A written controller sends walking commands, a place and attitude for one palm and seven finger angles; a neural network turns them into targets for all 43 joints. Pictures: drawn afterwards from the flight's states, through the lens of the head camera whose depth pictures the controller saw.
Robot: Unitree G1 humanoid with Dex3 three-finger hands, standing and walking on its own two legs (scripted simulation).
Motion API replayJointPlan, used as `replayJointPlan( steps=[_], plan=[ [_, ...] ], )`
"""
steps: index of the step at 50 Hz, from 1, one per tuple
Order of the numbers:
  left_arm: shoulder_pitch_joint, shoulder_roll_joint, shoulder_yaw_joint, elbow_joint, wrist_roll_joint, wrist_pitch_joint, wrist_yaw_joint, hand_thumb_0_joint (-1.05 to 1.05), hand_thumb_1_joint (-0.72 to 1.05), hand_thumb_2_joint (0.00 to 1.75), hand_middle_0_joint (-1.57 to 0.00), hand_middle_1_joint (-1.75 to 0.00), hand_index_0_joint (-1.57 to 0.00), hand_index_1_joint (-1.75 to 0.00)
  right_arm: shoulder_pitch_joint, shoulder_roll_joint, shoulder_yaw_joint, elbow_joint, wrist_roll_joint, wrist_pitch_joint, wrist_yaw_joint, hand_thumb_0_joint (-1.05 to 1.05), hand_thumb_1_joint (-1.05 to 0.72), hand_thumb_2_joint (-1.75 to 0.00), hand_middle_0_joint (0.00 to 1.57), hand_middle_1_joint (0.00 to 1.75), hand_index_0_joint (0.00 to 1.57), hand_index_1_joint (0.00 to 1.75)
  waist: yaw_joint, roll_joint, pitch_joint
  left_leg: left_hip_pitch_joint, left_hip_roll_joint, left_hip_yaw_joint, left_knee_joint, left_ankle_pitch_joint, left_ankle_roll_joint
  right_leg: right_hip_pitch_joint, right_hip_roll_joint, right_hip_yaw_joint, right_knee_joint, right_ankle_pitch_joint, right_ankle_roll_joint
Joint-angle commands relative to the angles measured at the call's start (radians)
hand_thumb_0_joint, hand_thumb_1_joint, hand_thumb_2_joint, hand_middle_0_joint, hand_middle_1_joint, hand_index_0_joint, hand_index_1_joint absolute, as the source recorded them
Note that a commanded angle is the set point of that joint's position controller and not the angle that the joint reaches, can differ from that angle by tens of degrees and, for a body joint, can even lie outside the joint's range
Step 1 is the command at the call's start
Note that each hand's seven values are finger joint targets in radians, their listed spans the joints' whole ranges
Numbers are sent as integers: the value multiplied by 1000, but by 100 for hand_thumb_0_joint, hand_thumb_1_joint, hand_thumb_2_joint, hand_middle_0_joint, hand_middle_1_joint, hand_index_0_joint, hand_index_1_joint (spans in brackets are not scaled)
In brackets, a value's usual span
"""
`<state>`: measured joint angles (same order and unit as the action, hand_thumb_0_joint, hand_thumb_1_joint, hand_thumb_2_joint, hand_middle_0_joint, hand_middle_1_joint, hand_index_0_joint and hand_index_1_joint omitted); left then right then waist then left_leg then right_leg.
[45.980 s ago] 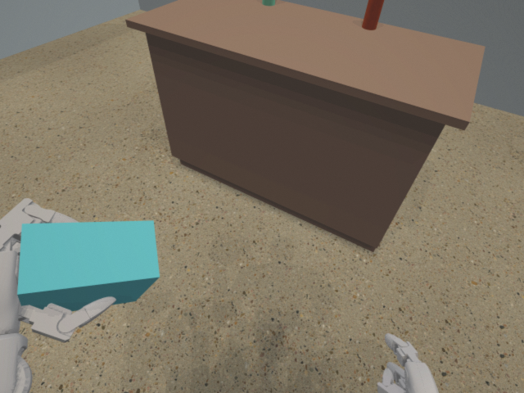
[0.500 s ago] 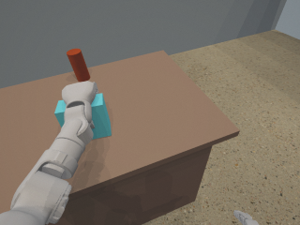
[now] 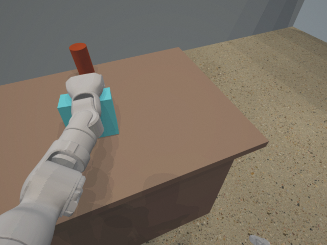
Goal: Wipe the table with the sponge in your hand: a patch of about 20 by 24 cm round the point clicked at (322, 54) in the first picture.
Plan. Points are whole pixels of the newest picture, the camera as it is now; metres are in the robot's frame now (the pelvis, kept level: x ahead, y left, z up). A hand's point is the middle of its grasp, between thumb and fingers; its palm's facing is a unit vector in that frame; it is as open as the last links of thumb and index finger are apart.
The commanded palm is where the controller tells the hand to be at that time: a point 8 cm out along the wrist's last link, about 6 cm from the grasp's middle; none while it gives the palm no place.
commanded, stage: wipe back along the third lane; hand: left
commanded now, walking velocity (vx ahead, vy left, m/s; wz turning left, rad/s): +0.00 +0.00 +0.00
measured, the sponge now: (92, 120) +0.44 +0.22 +0.06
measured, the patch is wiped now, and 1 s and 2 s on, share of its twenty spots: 0.80 0.80 0.90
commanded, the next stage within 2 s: slide back across to the middle lane in 1.70 s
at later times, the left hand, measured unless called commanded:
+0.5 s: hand (94, 109) +0.43 +0.20 +0.12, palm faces +0.03 -0.03 -1.00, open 10.8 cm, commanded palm +0.39 +0.18 +0.16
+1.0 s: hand (99, 121) +0.38 +0.17 +0.12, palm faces +0.06 -0.04 -1.00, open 10.8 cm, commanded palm +0.34 +0.16 +0.16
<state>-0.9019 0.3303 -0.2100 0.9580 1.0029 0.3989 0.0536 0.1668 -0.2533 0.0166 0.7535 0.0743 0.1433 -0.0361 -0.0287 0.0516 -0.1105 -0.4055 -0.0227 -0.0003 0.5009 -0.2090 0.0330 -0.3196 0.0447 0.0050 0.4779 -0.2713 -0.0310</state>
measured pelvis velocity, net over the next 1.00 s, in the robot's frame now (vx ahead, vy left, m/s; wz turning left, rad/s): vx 0.01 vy -0.02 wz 0.01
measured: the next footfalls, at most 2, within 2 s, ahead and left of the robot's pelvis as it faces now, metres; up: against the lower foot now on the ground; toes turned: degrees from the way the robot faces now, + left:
none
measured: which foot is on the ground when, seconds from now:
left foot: down 0.00-1.00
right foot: down 0.00-1.00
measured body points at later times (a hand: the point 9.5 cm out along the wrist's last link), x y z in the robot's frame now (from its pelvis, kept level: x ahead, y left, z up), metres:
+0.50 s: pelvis +0.01 +0.00 +0.00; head +0.00 -0.02 +0.45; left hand +0.42 +0.19 +0.17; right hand +0.17 -0.24 -0.12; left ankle +0.02 +0.10 -0.74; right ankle -0.02 -0.10 -0.74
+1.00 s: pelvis +0.01 -0.02 +0.00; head -0.01 -0.05 +0.45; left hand +0.37 +0.17 +0.17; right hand +0.23 -0.23 -0.09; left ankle +0.02 +0.10 -0.74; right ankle -0.02 -0.10 -0.74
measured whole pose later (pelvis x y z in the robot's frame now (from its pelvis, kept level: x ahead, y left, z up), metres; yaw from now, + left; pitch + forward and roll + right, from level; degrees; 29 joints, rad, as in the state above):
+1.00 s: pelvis +0.01 -0.02 +0.00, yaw +1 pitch +2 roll +0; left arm -0.52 0.28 -0.36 0.40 0.98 0.60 0.03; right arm 0.03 -0.26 0.03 0.67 0.10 0.22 0.02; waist 0.05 0.09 -0.11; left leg -0.27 -0.02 -0.01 0.47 -0.22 0.02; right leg -0.19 0.05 0.00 0.46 -0.30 -0.05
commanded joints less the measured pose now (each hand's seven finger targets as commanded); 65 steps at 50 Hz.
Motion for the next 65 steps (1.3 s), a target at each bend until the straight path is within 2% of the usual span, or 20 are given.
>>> replayJointPlan(
  steps=[1, 4, 9, 11, 14, 17, 21, 25, 31, 35, 40, 44, 46, 47, 51, 52, 53, 57, 61, 65],
  plan=[
    [-483, 204, 40, -109, 40, 3, 47, 0, 10, 130, -120, -160, -120, -160, -58, -133, -45, -110, -5, -36, -6, 0, -90, -90, 20, 30, 20, 30, -12, -38, -299, 210, 19, -30, -24, 212, 10, 6, -1, -6, -47, 279, -30],
    [-493, 189, 19, -60, 49, 9, 55, 0, 10, 130, -120, -160, -120, -160, -33, -139, -49, -94, -11, -33, -3, 0, -90, -90, 20, 30, 20, 30, -28, -48, -288, 211, 21, -28, -21, 193, 11, -15, 3, -10, -51, 251, -26],
    [-313, 137, 25, -141, 22, 0, 57, 0, 10, 130, -120, -160, -120, -160, -44, -134, -62, -123, -15, -31, 13, 0, -90, -90, 20, 30, 20, 30, 22, -47, -387, 258, 24, -21, -4, 298, 11, 61, 3, -5, -43, 360, -31],
    [-298, 67, -12, -208, -7, 0, 54, 0, 10, 130, -120, -160, -120, -160, -77, -121, -59, -144, -6, -33, 19, 0, -90, -90, 20, 30, 20, 30, 22, -61, -369, 252, 24, -28, -10, 309, 12, 64, 2, -12, -41, 372, -32],
    [-200, 85, 8, -227, -28, 43, 66, 0, 10, 130, -120, -160, -120, -160, -98, -131, -61, -142, -1, -24, 27, 0, -90, -90, 20, 30, 20, 30, 33, -90, -300, 240, 23, -22, -21, 266, 16, 64, 7, -11, -62, 343, -27],
    [-206, 54, -27, -277, -46, 90, 63, 0, 10, 130, -120, -160, -120, -160, -145, -128, -53, -152, 12, -19, 29, 0, -90, -90, 20, 30, 20, 30, 29, -86, -240, 236, 21, -27, -38, 233, 16, 49, 8, -18, -72, 304, -29],
    [-236, -2, -79, -345, -46, 141, 43, 0, 10, 130, -120, -160, -120, -160, -194, -112, -42, -171, 20, -14, 34, 0, -90, -90, 20, 30, 20, 30, 32, -42, -239, 260, 19, -36, -48, 227, 13, 36, 7, -29, -66, 265, -39],
    [-238, 49, -70, -335, -25, 170, 22, 0, 10, 130, -120, -160, -120, -160, -207, -118, -32, -169, 19, 6, 24, 0, -90, -90, 20, 30, 20, 30, 29, -90, -243, 256, 11, -28, -54, 194, 14, 66, 2, -17, -79, 248, -36],
    [-171, 3, -92, -434, -23, 139, -8, 0, 10, 130, -120, -160, -120, -160, -242, -102, -27, -210, 15, 17, 28, 0, -90, -90, 20, 30, 20, 30, 43, -94, -295, 284, 5, -27, -37, 262, 16, 121, -7, -12, -59, 349, -41],
    [-46, 29, -78, -481, -21, 139, -9, 0, 10, 130, -120, -160, -120, -160, -267, -104, -20, -221, 12, 29, 35, 0, -90, -90, 20, 30, 20, 30, 60, -99, -254, 272, -1, -14, -33, 281, 13, 147, -11, 3, -64, 415, -40],
    [-9, 44, -76, -553, -31, 176, -15, 0, 10, 130, -120, -160, -120, -160, -307, -102, -13, -228, 18, 36, 38, 0, -90, -90, 20, 30, 20, 30, 66, -91, -202, 261, -3, -14, -48, 260, 12, 151, -12, 11, -76, 399, -40],
    [63, -8, -124, -627, -34, 190, -28, 0, 10, 130, -120, -160, -120, -160, -327, -99, -13, -240, 19, 31, 52, 0, -90, -90, 20, 30, 20, 30, 74, -62, -231, 285, -6, -12, -35, 299, 13, 167, -12, 11, -59, 444, -46],
    [84, -18, -126, -692, -50, 184, -38, 0, 10, 130, -120, -160, -120, -160, -350, -92, -13, -260, 22, 27, 56, 0, -90, -90, 20, 30, 20, 30, 75, -89, -255, 282, -6, -13, -32, 322, 17, 199, -15, 14, -51, 484, -44],
    [110, 10, -110, -674, -44, 190, -36, 0, 10, 130, -120, -160, -120, -160, -345, -101, -14, -248, 20, 29, 55, 0, -90, -90, 20, 30, 20, 30, 77, -104, -234, 280, -7, -13, -32, 305, 16, 191, -11, 21, -52, 476, -43],
    [141, -26, -132, -758, -65, 203, -45, 0, 10, 130, -120, -160, -120, -160, -377, -89, -12, -266, 27, 24, 61, 0, -90, -90, 20, 30, 20, 30, 80, -138, -232, 269, -5, -7, -43, 286, 20, 208, -17, 21, -57, 467, -36],
    [163, 26, -100, -738, -54, 212, -41, 0, 10, 130, -120, -160, -120, -160, -375, -103, -12, -252, 25, 25, 58, 0, -90, -90, 20, 30, 20, 30, 85, -135, -200, 267, -5, -9, -47, 266, 17, 190, -11, 28, -61, 442, -37],
    [158, -7, -128, -745, -56, 217, -42, 0, 10, 130, -120, -160, -120, -160, -380, -99, -10, -253, 24, 23, 57, 0, -90, -90, 20, 30, 20, 30, 83, -132, -197, 265, -8, -2, -48, 255, 17, 188, -15, 25, -63, 430, -34],
    [161, 23, -106, -757, -59, 228, -42, 0, 10, 130, -120, -160, -120, -160, -395, -97, -6, -247, 26, 17, 52, 0, -90, -90, 20, 30, 20, 30, 89, -130, -159, 264, -6, -2, -62, 214, 16, 169, -12, 31, -77, 363, -33],
    [203, -14, -120, -816, -65, 221, -43, 0, 10, 130, -120, -160, -120, -160, -414, -82, -7, -268, 30, 9, 60, 0, -90, -90, 20, 30, 20, 30, 98, -111, -201, 275, -8, -1, -59, 229, 16, 192, -14, 31, -69, 368, -35],
    [289, -4, -123, -845, -58, 228, -39, 0, 10, 130, -120, -160, -120, -160, -425, -88, -6, -266, 26, 10, 68, 0, -90, -90, 20, 30, 20, 30, 106, -114, -179, 270, -9, 0, -59, 215, 13, 189, -10, 44, -72, 362, -36]
  ],
)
